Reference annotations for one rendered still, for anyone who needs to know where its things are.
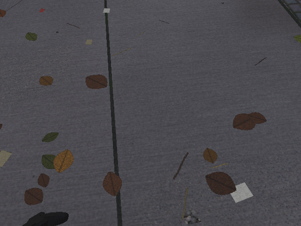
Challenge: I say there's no left robot hand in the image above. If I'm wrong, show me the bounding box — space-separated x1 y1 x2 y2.
23 212 69 226

